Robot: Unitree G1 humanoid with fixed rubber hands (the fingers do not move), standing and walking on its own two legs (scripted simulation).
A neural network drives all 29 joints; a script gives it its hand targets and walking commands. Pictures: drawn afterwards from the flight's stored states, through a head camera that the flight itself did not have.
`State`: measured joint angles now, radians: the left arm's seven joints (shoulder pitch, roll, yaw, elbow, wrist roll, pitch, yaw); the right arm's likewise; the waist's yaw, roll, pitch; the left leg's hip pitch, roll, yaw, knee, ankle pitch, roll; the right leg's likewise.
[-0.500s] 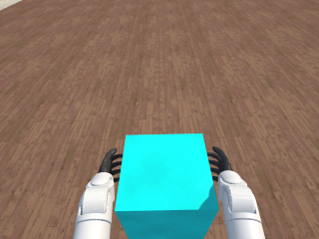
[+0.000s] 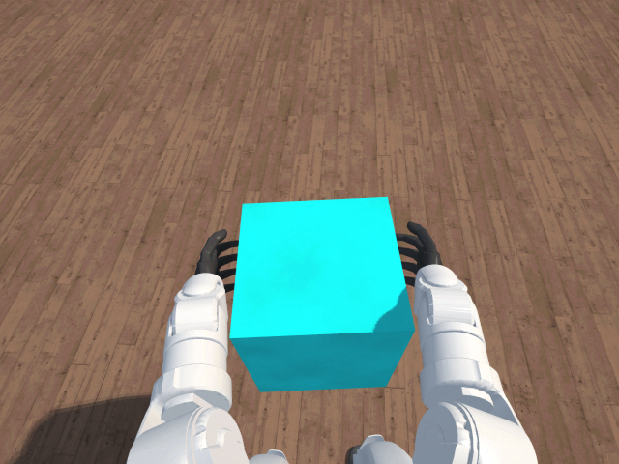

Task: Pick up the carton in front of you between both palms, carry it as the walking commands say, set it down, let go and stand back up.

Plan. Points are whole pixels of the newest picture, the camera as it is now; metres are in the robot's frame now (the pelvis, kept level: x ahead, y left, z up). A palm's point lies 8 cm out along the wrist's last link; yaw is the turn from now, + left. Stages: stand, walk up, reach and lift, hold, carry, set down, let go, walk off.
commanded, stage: set down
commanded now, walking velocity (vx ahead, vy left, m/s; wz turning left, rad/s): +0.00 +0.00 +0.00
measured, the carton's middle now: (319, 301) +0.37 +0.01 -0.08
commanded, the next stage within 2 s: none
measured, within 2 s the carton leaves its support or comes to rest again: neither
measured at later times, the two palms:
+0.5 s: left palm (248, 302) +0.42 +0.14 -0.19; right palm (407, 299) +0.42 -0.16 -0.20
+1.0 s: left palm (269, 317) +0.45 +0.13 -0.36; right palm (400, 316) +0.45 -0.17 -0.36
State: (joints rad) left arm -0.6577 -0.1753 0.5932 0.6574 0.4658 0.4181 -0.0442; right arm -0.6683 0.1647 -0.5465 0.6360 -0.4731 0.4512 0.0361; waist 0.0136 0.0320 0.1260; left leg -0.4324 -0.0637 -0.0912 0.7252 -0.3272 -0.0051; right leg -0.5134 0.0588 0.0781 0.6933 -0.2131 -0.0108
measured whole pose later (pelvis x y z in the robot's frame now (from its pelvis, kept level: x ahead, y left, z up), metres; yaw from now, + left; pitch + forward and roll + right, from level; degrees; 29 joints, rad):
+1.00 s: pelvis -0.04 +0.00 -0.25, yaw +5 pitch +45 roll +4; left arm -1.03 -0.02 0.42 0.73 0.11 0.21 0.13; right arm -1.04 -0.09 -0.37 0.73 -0.15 0.24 -0.05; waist -0.04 0.04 -0.08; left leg -1.96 -0.16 -0.04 1.76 -0.60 -0.06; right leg -2.06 0.11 0.10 1.72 -0.45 0.03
